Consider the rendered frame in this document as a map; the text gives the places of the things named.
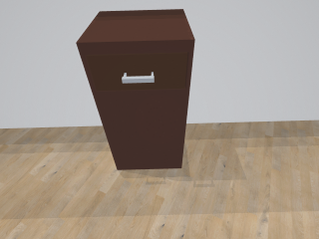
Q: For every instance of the handle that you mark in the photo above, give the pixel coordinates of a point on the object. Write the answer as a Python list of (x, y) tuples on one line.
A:
[(138, 79)]

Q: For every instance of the drawer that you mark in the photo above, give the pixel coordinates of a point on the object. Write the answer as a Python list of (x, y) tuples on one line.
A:
[(108, 69)]

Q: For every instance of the cabinet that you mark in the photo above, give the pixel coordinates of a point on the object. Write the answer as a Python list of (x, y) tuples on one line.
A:
[(145, 129)]

